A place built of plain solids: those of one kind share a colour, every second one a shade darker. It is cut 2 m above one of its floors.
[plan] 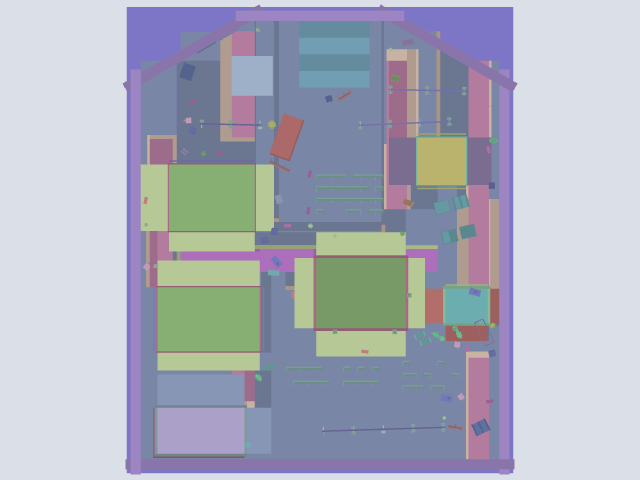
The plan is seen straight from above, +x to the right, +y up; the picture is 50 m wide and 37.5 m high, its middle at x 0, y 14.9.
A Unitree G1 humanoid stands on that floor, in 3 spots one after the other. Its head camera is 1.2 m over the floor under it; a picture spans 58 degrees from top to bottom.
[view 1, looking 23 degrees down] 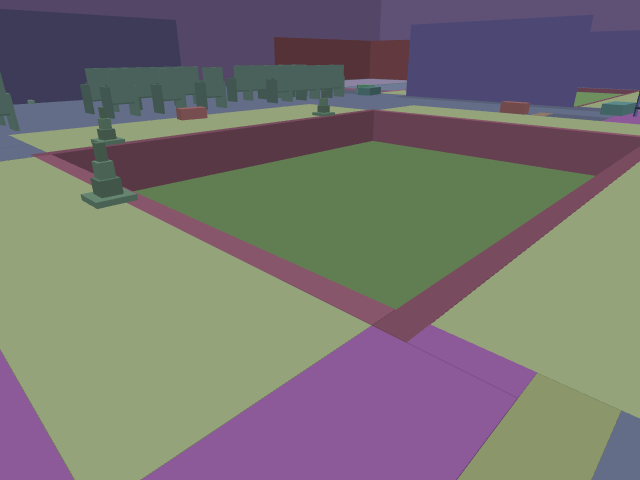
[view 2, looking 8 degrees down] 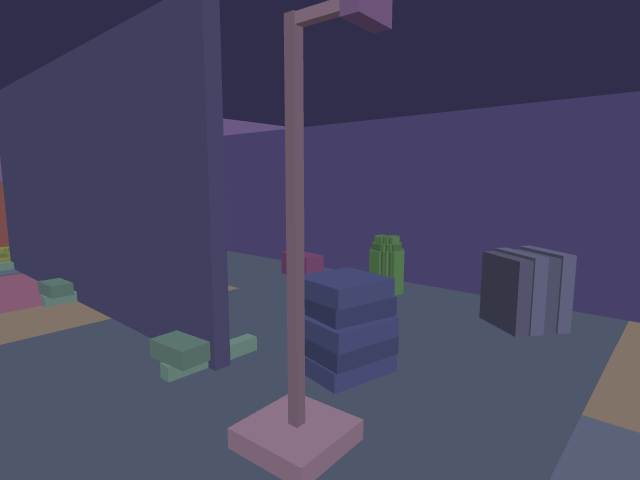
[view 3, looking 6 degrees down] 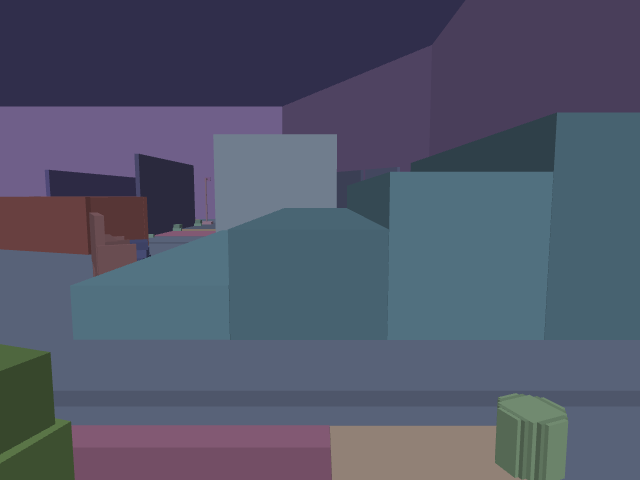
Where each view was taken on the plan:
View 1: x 8.35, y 14.55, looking -136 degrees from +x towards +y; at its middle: floor_void_bay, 4.91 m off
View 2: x -11.55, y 25.55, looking -49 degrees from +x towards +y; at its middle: rail_bay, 5.90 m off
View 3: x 7.35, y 28.85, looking -180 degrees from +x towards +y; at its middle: wall_bank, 3.50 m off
